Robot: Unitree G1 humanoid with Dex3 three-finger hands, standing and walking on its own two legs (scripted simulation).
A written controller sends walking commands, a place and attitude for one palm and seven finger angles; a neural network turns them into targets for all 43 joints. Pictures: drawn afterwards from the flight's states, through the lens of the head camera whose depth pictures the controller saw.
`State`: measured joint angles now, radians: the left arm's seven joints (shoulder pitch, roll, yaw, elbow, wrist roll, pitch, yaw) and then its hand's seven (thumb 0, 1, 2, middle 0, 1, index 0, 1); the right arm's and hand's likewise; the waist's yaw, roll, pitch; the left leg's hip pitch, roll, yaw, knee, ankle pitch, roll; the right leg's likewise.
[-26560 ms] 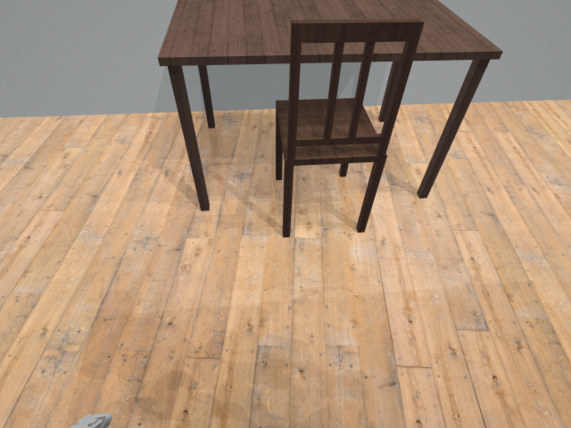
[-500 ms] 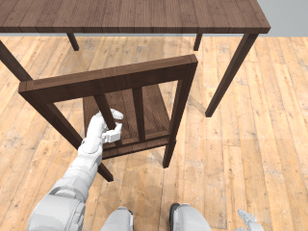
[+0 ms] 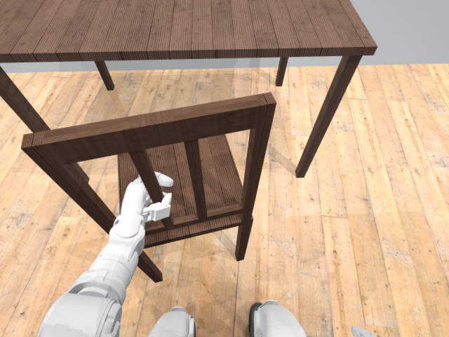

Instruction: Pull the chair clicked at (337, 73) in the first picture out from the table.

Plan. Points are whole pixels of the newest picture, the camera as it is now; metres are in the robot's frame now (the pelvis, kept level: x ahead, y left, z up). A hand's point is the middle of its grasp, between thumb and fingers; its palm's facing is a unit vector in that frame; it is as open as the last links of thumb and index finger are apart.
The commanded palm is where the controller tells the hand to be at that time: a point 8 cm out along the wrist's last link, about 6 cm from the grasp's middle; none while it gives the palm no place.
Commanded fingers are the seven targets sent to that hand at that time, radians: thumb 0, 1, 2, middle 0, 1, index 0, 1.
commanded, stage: step backward, pulling the chair out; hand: left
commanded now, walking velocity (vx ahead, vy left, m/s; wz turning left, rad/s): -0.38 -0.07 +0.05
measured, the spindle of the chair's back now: (155, 193) +0.39 +0.14 -0.05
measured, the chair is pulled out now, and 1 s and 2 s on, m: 0.25 0.29 0.47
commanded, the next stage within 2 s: none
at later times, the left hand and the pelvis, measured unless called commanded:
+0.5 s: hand (164, 205) +0.37 +0.12 -0.05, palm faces -0.02 -0.98 -0.20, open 5.6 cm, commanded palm +0.37 +0.17 -0.05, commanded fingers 0.00 0.90 0.90 -0.50 -1.45 -0.50 -1.45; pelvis +0.00 -0.01 +0.01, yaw +2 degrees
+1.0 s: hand (160, 225) +0.32 +0.13 -0.05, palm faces +0.01 -0.98 -0.20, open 5.5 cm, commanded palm +0.32 +0.18 -0.05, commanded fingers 0.00 0.90 0.90 -0.50 -1.45 -0.50 -1.45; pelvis -0.05 -0.02 +0.01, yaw +3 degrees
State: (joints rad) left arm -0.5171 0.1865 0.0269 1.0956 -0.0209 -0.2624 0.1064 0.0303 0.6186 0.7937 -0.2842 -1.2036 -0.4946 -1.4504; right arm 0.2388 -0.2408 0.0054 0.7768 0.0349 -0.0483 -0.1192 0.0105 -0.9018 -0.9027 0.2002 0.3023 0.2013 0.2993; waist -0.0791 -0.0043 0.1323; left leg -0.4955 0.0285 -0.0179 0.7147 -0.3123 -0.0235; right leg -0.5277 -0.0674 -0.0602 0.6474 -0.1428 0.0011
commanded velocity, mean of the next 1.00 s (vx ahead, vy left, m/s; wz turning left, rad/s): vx -0.38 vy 0.00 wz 0.00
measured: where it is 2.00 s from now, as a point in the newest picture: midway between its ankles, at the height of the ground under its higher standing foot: outside the picture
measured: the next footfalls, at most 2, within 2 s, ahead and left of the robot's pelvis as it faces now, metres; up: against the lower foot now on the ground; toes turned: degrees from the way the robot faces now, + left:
left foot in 0.72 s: +0.05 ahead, +0.14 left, +0.00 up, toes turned +4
right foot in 0.90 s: +0.08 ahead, -0.14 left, +0.00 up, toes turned -1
